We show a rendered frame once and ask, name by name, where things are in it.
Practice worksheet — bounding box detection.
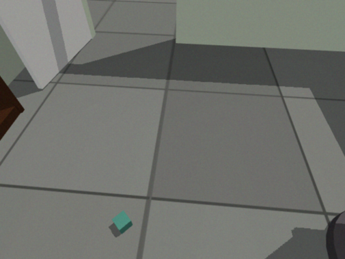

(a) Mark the bookshelf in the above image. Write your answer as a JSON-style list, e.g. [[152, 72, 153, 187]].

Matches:
[[0, 76, 24, 140]]

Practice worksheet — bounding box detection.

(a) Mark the cube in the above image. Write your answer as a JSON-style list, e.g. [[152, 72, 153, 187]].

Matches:
[[112, 211, 133, 234]]

